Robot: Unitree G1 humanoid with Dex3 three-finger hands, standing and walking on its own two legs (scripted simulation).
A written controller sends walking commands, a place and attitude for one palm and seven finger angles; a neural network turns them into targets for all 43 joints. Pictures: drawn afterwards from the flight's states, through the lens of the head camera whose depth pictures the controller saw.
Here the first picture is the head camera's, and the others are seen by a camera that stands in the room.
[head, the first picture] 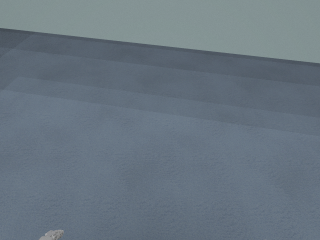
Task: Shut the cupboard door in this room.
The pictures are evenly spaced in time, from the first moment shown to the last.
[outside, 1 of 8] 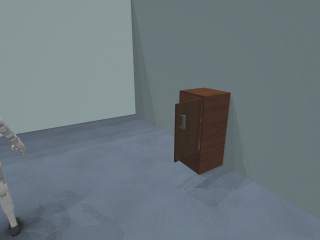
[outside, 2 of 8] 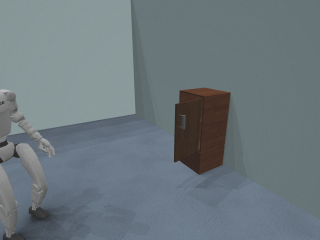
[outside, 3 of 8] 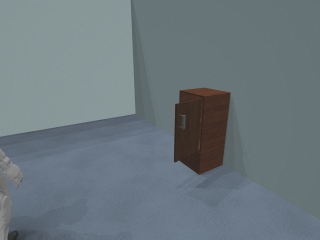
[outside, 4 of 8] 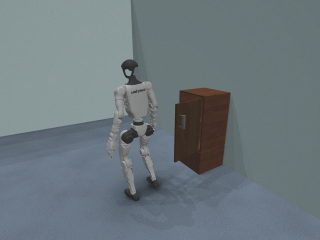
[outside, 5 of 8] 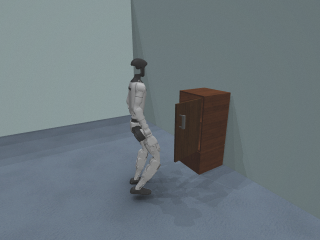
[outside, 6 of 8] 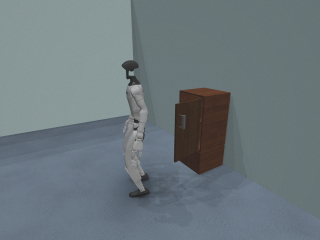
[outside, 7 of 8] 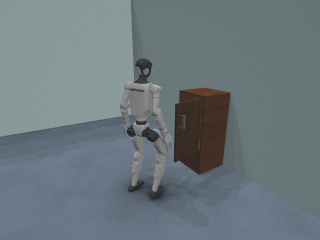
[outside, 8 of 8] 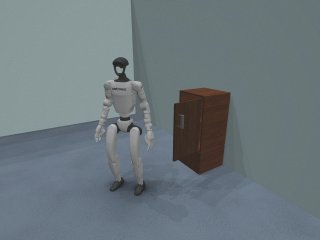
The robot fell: no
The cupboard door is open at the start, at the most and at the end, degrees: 100 100 97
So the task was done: no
